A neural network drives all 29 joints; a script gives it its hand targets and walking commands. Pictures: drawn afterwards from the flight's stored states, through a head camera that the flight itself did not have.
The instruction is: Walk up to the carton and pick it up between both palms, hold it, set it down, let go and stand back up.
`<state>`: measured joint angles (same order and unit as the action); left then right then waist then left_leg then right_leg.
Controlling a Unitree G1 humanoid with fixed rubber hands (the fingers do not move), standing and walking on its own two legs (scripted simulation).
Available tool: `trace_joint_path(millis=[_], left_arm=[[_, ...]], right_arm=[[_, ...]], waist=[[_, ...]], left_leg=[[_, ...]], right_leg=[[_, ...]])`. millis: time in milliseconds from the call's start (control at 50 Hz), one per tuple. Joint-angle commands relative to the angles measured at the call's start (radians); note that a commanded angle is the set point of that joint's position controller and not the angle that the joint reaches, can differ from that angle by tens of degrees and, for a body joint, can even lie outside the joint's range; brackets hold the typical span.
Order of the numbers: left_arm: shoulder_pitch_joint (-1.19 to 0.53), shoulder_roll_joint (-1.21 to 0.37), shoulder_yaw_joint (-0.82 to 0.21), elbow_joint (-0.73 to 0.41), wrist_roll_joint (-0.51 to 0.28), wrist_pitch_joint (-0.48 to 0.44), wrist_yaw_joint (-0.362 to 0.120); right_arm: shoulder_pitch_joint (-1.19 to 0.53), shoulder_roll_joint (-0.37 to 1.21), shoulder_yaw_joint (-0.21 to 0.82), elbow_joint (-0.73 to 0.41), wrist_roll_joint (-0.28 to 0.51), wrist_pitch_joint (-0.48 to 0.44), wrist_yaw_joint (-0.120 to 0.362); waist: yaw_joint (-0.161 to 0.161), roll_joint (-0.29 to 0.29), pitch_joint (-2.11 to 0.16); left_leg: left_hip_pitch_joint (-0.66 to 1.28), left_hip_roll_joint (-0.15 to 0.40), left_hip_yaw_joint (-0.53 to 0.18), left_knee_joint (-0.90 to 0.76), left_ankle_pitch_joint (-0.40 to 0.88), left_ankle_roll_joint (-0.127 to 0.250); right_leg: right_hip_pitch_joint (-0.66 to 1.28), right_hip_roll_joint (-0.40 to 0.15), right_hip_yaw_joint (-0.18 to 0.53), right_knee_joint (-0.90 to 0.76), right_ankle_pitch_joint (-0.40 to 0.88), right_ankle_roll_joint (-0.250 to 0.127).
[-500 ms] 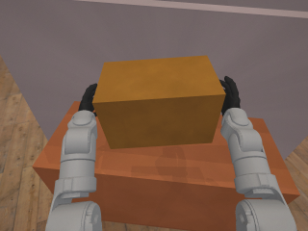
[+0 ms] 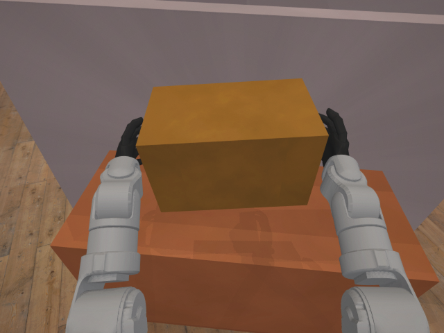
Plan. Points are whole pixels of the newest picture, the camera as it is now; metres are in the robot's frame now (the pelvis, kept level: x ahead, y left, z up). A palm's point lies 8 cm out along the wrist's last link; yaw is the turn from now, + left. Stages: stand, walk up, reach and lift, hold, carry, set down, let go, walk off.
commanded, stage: hold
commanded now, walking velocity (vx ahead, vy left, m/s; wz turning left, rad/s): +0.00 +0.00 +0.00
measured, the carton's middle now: (230, 146) +0.40 +0.00 +0.16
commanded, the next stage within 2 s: set down in 1.36 s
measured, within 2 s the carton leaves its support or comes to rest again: neither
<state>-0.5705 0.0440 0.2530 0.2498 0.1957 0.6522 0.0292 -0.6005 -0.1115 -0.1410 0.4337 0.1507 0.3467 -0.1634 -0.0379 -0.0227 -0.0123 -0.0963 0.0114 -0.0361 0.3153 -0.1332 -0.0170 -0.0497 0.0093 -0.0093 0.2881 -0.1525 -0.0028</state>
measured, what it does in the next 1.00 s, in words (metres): stands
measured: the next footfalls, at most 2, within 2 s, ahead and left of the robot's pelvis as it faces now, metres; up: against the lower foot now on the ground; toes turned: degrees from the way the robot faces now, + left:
none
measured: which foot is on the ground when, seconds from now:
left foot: down 0.00-1.00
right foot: down 0.00-1.00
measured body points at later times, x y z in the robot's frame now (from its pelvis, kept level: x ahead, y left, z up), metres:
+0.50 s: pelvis +0.00 -0.01 +0.00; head -0.04 +0.01 +0.45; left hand +0.37 +0.18 +0.16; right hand +0.37 -0.19 +0.18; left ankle +0.03 +0.13 -0.75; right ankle +0.01 -0.12 -0.75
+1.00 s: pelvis -0.01 +0.00 +0.00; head -0.05 +0.01 +0.45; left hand +0.37 +0.18 +0.16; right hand +0.37 -0.18 +0.18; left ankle +0.03 +0.13 -0.75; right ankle +0.01 -0.12 -0.75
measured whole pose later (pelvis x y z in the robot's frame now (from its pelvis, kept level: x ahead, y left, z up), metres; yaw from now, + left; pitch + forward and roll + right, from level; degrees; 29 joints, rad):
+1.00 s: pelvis -0.01 +0.00 +0.00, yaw +0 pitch -6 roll +0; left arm -0.57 0.05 0.26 0.24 0.20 0.66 0.02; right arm -0.61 -0.09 -0.15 0.43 0.13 0.34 -0.17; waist -0.04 -0.04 0.01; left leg -0.09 0.01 -0.04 0.31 -0.12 -0.02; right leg -0.05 0.01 -0.02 0.30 -0.15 -0.01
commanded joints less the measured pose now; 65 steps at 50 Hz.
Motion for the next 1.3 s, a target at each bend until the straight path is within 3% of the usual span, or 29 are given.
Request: trace_joint_path(millis=[0,40,100,160,180,260,360,400,420,440,560,640,680,720,740,760,800,840,860,880,960,1080,1100,1120,1160,1200,1220,1240,1280], left_arm=[[-0.768,-0.493,-0.405,-0.314,-0.140,-0.092,-0.219],[-0.783,-0.521,-0.421,-0.339,-0.152,-0.088,-0.210],[-0.792,-0.520,-0.459,-0.327,-0.180,-0.098,-0.207],[-0.817,-0.519,-0.484,-0.417,-0.191,-0.115,-0.200],[-0.792,-0.505,-0.474,-0.422,-0.178,-0.115,-0.192],[-0.761,-0.524,-0.529,-0.453,-0.209,-0.109,-0.198],[-0.765,-0.472,-0.498,-0.421,-0.197,-0.099,-0.208],[-0.726,-0.515,-0.511,-0.418,-0.194,-0.089,-0.208],[-0.804,-0.455,-0.430,-0.294,-0.153,-0.085,-0.222],[-0.769,-0.503,-0.437,-0.362,-0.153,-0.083,-0.211],[-0.786,-0.463,-0.421,-0.310,-0.185,-0.100,-0.230],[-0.813,-0.498,-0.466,-0.380,-0.198,-0.108,-0.209],[-0.888,-0.497,-0.464,-0.326,-0.196,-0.106,-0.211],[-0.804,-0.464,-0.406,-0.336,-0.163,-0.099,-0.209],[-0.791,-0.465,-0.414,-0.273,-0.167,-0.100,-0.223],[-0.855,-0.508,-0.451,-0.381,-0.192,-0.114,-0.219],[-0.886,-0.511,-0.456,-0.357,-0.187,-0.109,-0.221],[-0.874,-0.503,-0.430,-0.323,-0.170,-0.106,-0.209],[-0.855,-0.489,-0.426,-0.282,-0.179,-0.107,-0.215],[-0.870,-0.475,-0.398,-0.273,-0.166,-0.108,-0.213],[-0.903,-0.509,-0.473,-0.388,-0.203,-0.134,-0.201],[-0.842,-0.506,-0.421,-0.209,-0.159,-0.096,-0.215],[-0.820,-0.478,-0.383,-0.185,-0.133,-0.093,-0.225],[-0.806,-0.489,-0.407,-0.218,-0.145,-0.096,-0.231],[-0.825,-0.507,-0.395,-0.286,-0.149,-0.101,-0.216],[-0.882,-0.547,-0.455,-0.369,-0.178,-0.127,-0.204],[-0.832,-0.531,-0.452,-0.382,-0.182,-0.125,-0.192],[-0.901,-0.553,-0.502,-0.422,-0.216,-0.137,-0.187],[-0.875,-0.533,-0.484,-0.334,-0.199,-0.122,-0.178]], right_arm=[[-0.776,0.498,0.460,-0.277,0.123,-0.042,0.199],[-0.779,0.497,0.465,-0.287,0.132,-0.050,0.206],[-0.779,0.478,0.439,-0.298,0.122,-0.056,0.200],[-0.797,0.533,0.481,-0.404,0.131,-0.073,0.199],[-0.814,0.541,0.530,-0.417,0.146,-0.073,0.198],[-0.676,0.492,0.473,-0.363,0.134,-0.047,0.184],[-0.782,0.503,0.502,-0.453,0.132,-0.049,0.177],[-0.706,0.475,0.484,-0.386,0.132,-0.038,0.184],[-0.765,0.473,0.439,-0.270,0.090,-0.013,0.186],[-0.758,0.499,0.472,-0.297,0.124,-0.031,0.200],[-0.768,0.534,0.481,-0.337,0.088,-0.036,0.176],[-0.833,0.531,0.507,-0.417,0.130,-0.052,0.184],[-0.813,0.503,0.448,-0.271,0.098,-0.032,0.193],[-0.826,0.554,0.503,-0.332,0.108,-0.048,0.195],[-0.798,0.536,0.453,-0.311,0.087,-0.043,0.181],[-0.783,0.534,0.443,-0.308,0.098,-0.047,0.187],[-0.775,0.506,0.404,-0.257,0.095,-0.045,0.193],[-0.808,0.510,0.420,-0.244,0.094,-0.049,0.207],[-0.789,0.520,0.424,-0.247,0.072,-0.049,0.196],[-0.847,0.532,0.444,-0.250,0.076,-0.052,0.202],[-0.825,0.549,0.460,-0.310,0.097,-0.074,0.194],[-0.833,0.483,0.390,-0.200,0.073,-0.055,0.198],[-0.810,0.495,0.397,-0.167,0.059,-0.051,0.200],[-0.801,0.500,0.388,-0.204,0.074,-0.065,0.197],[-0.874,0.512,0.432,-0.271,0.098,-0.080,0.214],[-0.856,0.533,0.452,-0.294,0.113,-0.090,0.208],[-0.841,0.521,0.493,-0.337,0.130,-0.098,0.209],[-0.854,0.524,0.474,-0.336,0.122,-0.096,0.209],[-0.879,0.523,0.489,-0.321,0.119,-0.087,0.207]], waist=[[0.017,0.027,-0.470],[0.026,0.051,-0.481],[-0.019,0.044,-0.473],[-0.010,0.023,-0.555],[0.025,0.028,-0.561],[-0.053,0.064,-0.523],[-0.014,0.046,-0.549],[-0.034,0.063,-0.485],[-0.023,0.045,-0.380],[0.016,0.050,-0.443],[-0.010,-0.046,-0.480],[0.020,0.040,-0.567],[-0.024,0.063,-0.492],[0.036,-0.001,-0.521],[-0.005,-0.005,-0.445],[-0.031,0.038,-0.501],[-0.035,0.083,-0.495],[0.004,0.076,-0.475],[-0.021,0.034,-0.492],[0.005,0.012,-0.492],[-0.006,0.073,-0.596],[-0.033,0.029,-0.408],[-0.007,0.017,-0.391],[-0.027,0.028,-0.414],[0.022,0.016,-0.491],[-0.004,0.050,-0.567],[0.027,0.057,-0.632],[-0.006,0.055,-0.640],[0.004,0.043,-0.576]], left_leg=[[0.203,-0.057,0.063,-0.016,0.255,-0.018],[0.222,-0.049,0.062,-0.011,0.286,-0.029],[0.246,-0.058,0.054,0.007,0.318,-0.042],[0.260,-0.056,0.059,0.020,0.332,-0.031],[0.252,-0.062,0.065,0.025,0.353,-0.029],[0.275,-0.056,0.042,0.046,0.399,-0.046],[0.239,-0.066,0.051,0.030,0.312,-0.031],[0.244,-0.058,0.043,0.021,0.325,-0.035],[0.172,-0.060,0.063,-0.021,0.157,-0.014],[0.203,-0.048,0.055,-0.020,0.225,-0.014],[0.188,-0.072,0.075,-0.007,0.228,0.001],[0.244,-0.064,0.059,0.018,0.318,-0.020],[0.188,-0.062,0.055,-0.016,0.155,-0.022],[0.171,-0.069,0.074,-0.011,0.193,0.010],[0.176,-0.067,0.071,-0.025,0.145,0.000],[0.214,-0.062,0.060,-0.011,0.203,-0.012],[0.197,-0.056,0.059,-0.023,0.153,-0.027],[0.202,-0.053,0.066,-0.029,0.183,-0.028],[0.193,-0.066,0.070,-0.016,0.162,-0.012],[0.182,-0.067,0.067,-0.020,0.153,-0.006],[0.243,-0.061,0.061,0.002,0.247,-0.027],[0.178,-0.054,0.053,-0.029,0.122,-0.018],[0.168,-0.057,0.073,-0.047,0.104,-0.006],[0.165,-0.056,0.063,-0.039,0.119,-0.012],[0.195,-0.050,0.063,-0.034,0.186,-0.005],[0.263,-0.047,0.060,0.000,0.322,-0.033],[0.303,-0.050,0.055,0.028,0.399,-0.039],[0.307,-0.042,0.046,0.032,0.373,-0.050],[0.242,-0.057,0.054,0.027,0.316,-0.031]], right_leg=[[0.088,0.037,-0.039,-0.032,0.200,0.023],[0.075,0.042,-0.043,-0.042,0.180,0.017],[0.043,0.043,-0.048,-0.045,0.196,0.021],[0.065,0.036,-0.042,-0.029,0.238,0.033],[0.086,0.045,-0.041,-0.021,0.263,0.032],[0.070,0.048,-0.036,-0.017,0.320,0.027],[0.086,0.034,-0.031,-0.028,0.276,0.029],[0.065,0.043,-0.043,-0.025,0.251,0.023],[0.026,0.028,-0.033,-0.052,0.111,0.022],[0.050,0.039,-0.045,-0.034,0.149,0.021],[0.104,0.027,-0.039,-0.031,0.247,0.045],[0.073,0.040,-0.042,-0.019,0.273,0.028],[0.027,0.037,-0.047,-0.037,0.099,0.019],[0.095,0.022,-0.034,-0.024,0.184,0.040],[0.058,0.021,-0.034,-0.044,0.158,0.032],[0.070,0.026,-0.040,-0.028,0.191,0.027],[0.043,0.031,-0.049,-0.035,0.112,0.018],[0.018,0.036,-0.054,-0.038,0.096,0.013],[0.051,0.027,-0.048,-0.040,0.142,0.022],[0.050,0.025,-0.046,-0.039,0.118,0.029],[0.070,0.042,-0.056,-0.021,0.188,0.017],[0.010,0.029,-0.049,-0.052,0.063,0.022],[0.028,0.034,-0.053,-0.060,0.045,0.016],[0.054,0.027,-0.054,-0.050,0.088,0.018],[0.061,0.035,-0.055,-0.036,0.112,0.021],[0.058,0.050,-0.063,-0.026,0.186,0.018],[0.075,0.055,-0.065,-0.019,0.237,0.019],[0.028,0.058,-0.065,-0.020,0.195,0.014],[0.036,0.050,-0.053,-0.022,0.186,0.026]])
